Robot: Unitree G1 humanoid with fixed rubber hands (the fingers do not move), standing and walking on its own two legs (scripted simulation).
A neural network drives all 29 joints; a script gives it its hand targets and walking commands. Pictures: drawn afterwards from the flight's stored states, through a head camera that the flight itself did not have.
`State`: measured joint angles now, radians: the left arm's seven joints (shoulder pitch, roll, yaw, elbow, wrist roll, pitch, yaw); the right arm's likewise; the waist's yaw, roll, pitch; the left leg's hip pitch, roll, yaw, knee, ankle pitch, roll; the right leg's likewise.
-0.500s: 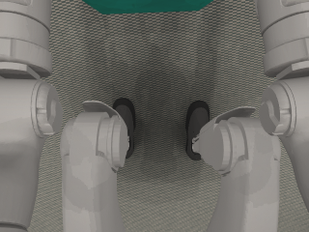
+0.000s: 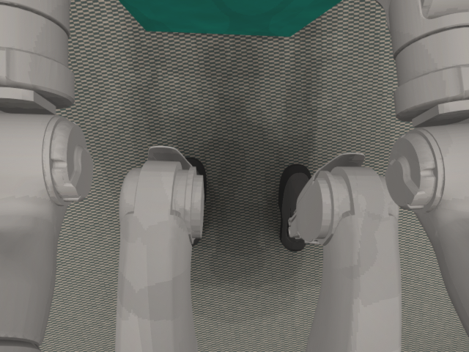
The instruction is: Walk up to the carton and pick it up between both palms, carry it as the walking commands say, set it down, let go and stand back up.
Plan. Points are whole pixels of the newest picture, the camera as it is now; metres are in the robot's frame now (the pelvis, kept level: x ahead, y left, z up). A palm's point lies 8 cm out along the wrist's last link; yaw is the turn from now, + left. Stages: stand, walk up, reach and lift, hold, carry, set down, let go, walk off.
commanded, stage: reach and lift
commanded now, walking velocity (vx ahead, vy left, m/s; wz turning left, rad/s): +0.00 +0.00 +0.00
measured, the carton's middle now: out of the picture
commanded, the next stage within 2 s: none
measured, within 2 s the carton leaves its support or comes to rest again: neither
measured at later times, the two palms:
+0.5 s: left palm out of the picture +0.55 +0.23 -0.04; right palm out of the picture +0.57 -0.11 -0.05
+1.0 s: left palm out of the picture +0.53 +0.23 +0.03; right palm out of the picture +0.55 -0.11 +0.02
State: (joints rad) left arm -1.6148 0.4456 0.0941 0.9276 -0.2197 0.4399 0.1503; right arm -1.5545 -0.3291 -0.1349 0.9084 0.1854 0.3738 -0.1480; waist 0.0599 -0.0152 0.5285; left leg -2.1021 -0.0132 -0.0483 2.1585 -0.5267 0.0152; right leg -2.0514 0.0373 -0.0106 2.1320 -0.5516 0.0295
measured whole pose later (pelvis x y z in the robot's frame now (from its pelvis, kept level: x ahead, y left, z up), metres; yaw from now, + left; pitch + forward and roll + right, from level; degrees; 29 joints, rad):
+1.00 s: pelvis -0.01 -0.02 +0.08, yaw +4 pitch +17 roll -3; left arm -1.47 0.38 0.13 0.87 -0.17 0.50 0.14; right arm -1.37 -0.23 -0.27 0.76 0.08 0.49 -0.13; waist 0.04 -0.02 0.53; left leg -1.71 -0.05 -0.08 1.92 -0.51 -0.03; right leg -1.66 0.04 -0.01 1.91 -0.56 0.03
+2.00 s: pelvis -0.01 -0.02 +0.19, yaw +5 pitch +7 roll -2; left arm -1.25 0.30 0.14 0.82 -0.13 0.51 0.14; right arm -1.15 -0.18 -0.27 0.71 0.07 0.51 -0.12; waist 0.02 -0.01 0.52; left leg -1.22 -0.05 -0.10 1.54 -0.44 -0.03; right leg -1.18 0.04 -0.01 1.54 -0.49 0.02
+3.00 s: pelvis +0.00 -0.03 +0.31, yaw +7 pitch +0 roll -1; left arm -0.96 0.20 0.14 0.79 -0.07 0.50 0.12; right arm -0.88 -0.10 -0.27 0.68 0.03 0.53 -0.11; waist 0.01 -0.01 0.38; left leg -0.73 -0.04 -0.10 1.00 -0.27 -0.03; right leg -0.69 0.03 0.01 1.02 -0.33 0.00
